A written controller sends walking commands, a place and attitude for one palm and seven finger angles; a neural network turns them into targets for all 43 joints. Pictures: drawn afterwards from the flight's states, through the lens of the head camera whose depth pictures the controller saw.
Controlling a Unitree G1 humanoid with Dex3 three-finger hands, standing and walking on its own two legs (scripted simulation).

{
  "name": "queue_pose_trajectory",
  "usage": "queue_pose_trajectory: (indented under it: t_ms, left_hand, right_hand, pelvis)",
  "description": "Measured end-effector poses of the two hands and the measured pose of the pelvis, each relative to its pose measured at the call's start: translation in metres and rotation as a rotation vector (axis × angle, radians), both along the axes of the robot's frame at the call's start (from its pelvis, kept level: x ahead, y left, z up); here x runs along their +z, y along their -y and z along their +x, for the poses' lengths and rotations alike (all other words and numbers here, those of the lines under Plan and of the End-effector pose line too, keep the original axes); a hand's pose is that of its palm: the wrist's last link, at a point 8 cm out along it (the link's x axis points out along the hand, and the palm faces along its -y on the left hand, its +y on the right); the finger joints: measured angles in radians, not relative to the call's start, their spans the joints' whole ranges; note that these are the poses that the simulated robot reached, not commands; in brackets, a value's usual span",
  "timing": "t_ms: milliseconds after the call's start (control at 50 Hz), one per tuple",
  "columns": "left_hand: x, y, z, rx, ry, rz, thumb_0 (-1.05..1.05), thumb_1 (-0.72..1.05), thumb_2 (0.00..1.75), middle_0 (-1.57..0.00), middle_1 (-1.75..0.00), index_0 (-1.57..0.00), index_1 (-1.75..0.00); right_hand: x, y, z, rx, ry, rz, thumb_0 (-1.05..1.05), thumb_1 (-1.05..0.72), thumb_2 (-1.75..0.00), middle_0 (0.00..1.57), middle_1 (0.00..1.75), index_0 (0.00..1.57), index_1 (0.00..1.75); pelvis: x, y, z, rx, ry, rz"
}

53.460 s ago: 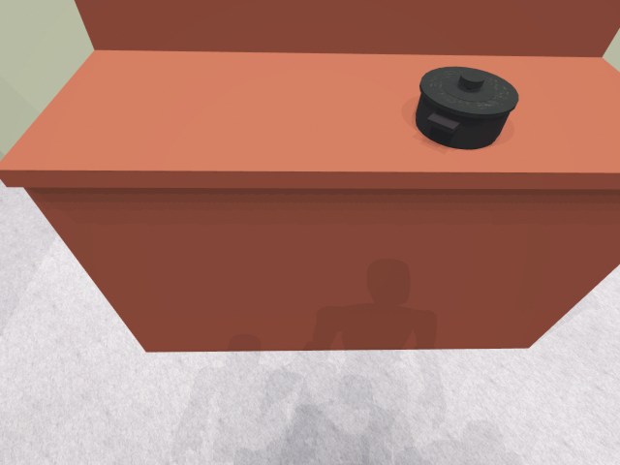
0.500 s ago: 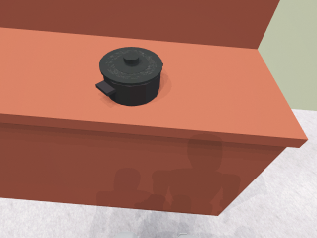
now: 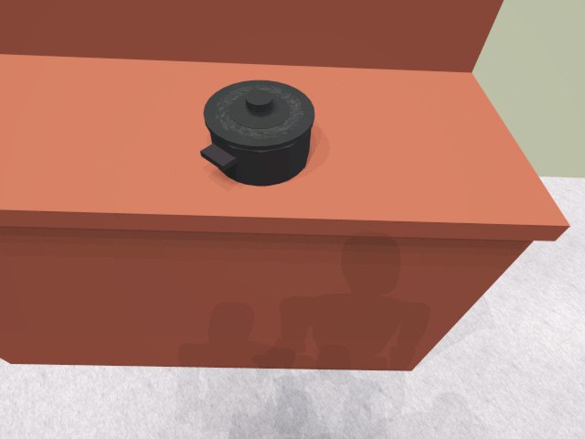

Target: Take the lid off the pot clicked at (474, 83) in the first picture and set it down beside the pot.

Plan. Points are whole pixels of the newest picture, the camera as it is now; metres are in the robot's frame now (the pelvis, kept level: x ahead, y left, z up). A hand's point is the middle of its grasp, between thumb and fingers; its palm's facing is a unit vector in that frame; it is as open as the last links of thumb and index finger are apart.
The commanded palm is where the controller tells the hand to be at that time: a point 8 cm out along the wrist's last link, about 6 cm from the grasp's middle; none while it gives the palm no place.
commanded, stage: come to a stop and stand still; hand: left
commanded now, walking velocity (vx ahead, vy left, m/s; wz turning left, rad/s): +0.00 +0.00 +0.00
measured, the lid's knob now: (259, 100) +0.57 +0.08 +0.16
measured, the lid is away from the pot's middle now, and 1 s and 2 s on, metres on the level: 0.01 0.01 0.01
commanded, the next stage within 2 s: look again from close up in 0.26 s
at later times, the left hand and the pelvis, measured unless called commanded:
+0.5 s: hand out of the picture -0.03 +0.17 -0.18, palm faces +0.02 -0.99 -0.13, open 7.4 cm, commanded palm none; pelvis +0.00 +0.01 +0.01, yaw +0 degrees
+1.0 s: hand out of the picture +0.00 +0.16 -0.18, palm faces +0.03 -0.99 -0.14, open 7.4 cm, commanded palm none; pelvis +0.01 +0.00 +0.01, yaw +0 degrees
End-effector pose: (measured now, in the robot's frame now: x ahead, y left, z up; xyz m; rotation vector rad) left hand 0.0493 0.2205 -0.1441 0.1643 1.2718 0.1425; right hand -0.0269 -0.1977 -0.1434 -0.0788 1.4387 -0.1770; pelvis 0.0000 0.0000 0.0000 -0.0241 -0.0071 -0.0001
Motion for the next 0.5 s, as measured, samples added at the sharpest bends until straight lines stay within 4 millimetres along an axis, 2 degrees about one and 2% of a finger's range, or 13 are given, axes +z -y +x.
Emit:
queue_pose_trajectory:
  t_ms: [140,260,400,500]
  left_hand:
    - [-0.003,-0.005,-0.008,-0.011,-0.013,-0.016,0.00,0.94,0.90,-0.20,-0.30,-0.20,-0.30]
    - [-0.005,-0.008,-0.032,0.004,-0.078,-0.031,0.00,0.93,0.90,-0.20,-0.30,-0.20,-0.30]
    - [-0.008,-0.003,-0.064,0.030,-0.168,-0.057,0.00,0.91,0.90,-0.19,-0.30,-0.20,-0.30]
    - [-0.009,0.001,-0.078,0.045,-0.212,-0.072,0.00,0.91,0.90,-0.19,-0.30,-0.20,-0.30]
  right_hand:
    - [0.009,0.015,0.006,0.004,0.039,-0.060,0.02,-0.92,-0.90,0.20,0.30,0.20,0.30]
    - [0.015,0.020,0.015,0.027,0.049,-0.084,0.01,-0.91,-0.90,0.20,0.30,0.20,0.30]
    - [0.017,0.017,0.030,0.049,0.056,-0.090,0.01,-0.92,-0.90,0.20,0.30,0.20,0.30]
    - [0.018,0.016,0.037,0.059,0.059,-0.097,0.01,-0.92,-0.90,0.20,0.30,0.20,0.30]
  pelvis:
    - [0.002,-0.005,-0.006,-0.008,0.005,0.003]
    - [0.004,-0.009,-0.006,-0.005,0.003,0.003]
    - [0.005,-0.011,-0.002,0.000,0.003,0.003]
    - [0.005,-0.013,0.001,0.002,0.008,0.007]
